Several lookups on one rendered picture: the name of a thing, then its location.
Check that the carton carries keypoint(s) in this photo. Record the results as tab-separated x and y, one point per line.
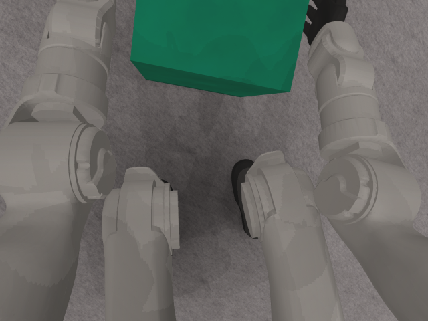
234	47

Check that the robot left forearm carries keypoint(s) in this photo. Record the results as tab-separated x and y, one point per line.
73	66

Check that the robot left upper arm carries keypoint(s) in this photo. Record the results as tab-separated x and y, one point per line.
50	175

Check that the robot left thigh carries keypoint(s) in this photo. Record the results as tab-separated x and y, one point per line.
138	256

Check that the right robot hand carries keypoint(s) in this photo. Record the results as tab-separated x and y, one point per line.
327	11

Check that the robot right forearm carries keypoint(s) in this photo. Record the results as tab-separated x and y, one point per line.
347	101

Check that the robot right upper arm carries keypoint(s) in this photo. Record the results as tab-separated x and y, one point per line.
371	205

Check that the robot right shin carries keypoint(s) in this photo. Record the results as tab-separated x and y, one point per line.
277	157

